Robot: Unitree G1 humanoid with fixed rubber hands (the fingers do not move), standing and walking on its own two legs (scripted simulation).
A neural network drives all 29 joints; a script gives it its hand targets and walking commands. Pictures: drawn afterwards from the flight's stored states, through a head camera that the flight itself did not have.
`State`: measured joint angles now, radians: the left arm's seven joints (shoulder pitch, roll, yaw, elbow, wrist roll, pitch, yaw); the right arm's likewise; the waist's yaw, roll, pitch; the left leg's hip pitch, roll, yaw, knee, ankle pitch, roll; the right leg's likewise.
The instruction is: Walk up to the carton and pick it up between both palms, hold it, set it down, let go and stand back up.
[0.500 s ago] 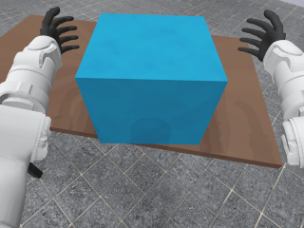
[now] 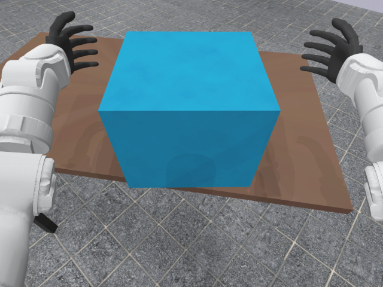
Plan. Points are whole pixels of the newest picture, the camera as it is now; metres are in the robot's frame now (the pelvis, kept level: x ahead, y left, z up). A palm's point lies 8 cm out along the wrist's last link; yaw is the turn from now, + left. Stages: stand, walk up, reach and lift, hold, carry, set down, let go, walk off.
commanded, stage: set down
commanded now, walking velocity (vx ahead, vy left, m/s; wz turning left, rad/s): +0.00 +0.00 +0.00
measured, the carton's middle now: (189, 110) +0.49 +0.05 +0.10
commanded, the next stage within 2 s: none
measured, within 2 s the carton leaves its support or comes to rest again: neither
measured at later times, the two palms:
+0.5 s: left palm (64, 88) +0.40 +0.26 +0.22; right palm (352, 98) +0.41 -0.23 +0.22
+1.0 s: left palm (60, 137) +0.34 +0.27 +0.16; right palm (342, 152) +0.36 -0.23 +0.15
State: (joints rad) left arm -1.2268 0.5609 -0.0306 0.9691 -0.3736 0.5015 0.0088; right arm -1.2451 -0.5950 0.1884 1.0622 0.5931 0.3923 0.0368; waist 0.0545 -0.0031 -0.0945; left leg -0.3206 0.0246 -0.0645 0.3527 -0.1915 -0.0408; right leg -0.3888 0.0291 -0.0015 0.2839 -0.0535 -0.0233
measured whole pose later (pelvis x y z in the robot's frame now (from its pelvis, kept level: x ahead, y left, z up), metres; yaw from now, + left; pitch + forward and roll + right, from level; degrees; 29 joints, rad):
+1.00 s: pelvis -0.01 +0.01 +0.00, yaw +0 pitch +1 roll +0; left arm -0.45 0.38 0.20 0.17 -0.27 0.61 0.04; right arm -0.47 -0.49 -0.01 0.37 0.45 0.38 0.04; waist 0.02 0.00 -0.04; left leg -0.17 0.01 -0.05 0.35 -0.20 -0.02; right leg -0.25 0.01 0.02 0.31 -0.08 -0.01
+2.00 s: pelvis +0.03 +0.03 +0.00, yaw -2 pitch -2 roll -1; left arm 0.25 0.23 0.08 0.00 -0.15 0.25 0.05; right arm 0.29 -0.39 -0.05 0.10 0.27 0.07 0.10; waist 0.03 0.03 0.06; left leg -0.02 0.02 -0.01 0.30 -0.25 0.00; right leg -0.10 0.02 0.05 0.23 -0.10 0.01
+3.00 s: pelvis +0.02 +0.01 +0.00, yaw -3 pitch -5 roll -1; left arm 0.17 0.20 -0.01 0.52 -0.02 0.12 0.02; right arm 0.17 -0.17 -0.05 0.75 -0.03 -0.22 0.02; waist 0.01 0.01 0.10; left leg -0.01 0.03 0.00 0.38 -0.28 -0.02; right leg -0.13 0.04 0.05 0.37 -0.16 -0.01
